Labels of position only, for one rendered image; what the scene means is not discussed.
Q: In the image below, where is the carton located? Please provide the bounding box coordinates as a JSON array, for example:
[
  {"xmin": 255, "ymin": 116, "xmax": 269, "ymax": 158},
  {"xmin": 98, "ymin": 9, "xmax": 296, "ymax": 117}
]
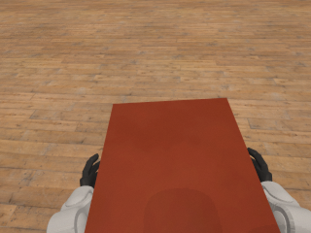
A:
[{"xmin": 85, "ymin": 97, "xmax": 281, "ymax": 233}]

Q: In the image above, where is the right robot hand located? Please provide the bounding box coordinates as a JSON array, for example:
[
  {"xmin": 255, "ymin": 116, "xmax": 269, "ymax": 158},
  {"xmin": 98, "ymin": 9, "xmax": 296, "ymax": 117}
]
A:
[{"xmin": 247, "ymin": 148, "xmax": 273, "ymax": 183}]

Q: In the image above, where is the left robot hand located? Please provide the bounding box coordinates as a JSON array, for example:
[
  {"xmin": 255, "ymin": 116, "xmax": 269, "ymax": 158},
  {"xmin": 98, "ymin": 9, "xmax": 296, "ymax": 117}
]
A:
[{"xmin": 80, "ymin": 153, "xmax": 100, "ymax": 188}]

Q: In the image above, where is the robot left forearm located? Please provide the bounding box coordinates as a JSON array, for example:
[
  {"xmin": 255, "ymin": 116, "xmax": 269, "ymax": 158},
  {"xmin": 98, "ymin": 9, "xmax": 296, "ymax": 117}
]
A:
[{"xmin": 46, "ymin": 185, "xmax": 94, "ymax": 233}]

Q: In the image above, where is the robot right forearm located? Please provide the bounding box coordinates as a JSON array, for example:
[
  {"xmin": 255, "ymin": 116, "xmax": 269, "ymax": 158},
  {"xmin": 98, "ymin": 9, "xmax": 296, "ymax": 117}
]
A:
[{"xmin": 261, "ymin": 181, "xmax": 311, "ymax": 233}]

